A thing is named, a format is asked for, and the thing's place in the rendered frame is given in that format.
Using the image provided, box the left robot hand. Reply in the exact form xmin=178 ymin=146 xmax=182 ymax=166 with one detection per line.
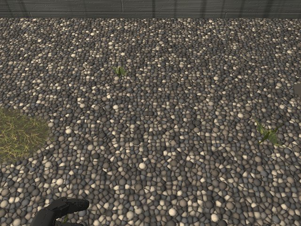
xmin=29 ymin=197 xmax=89 ymax=226

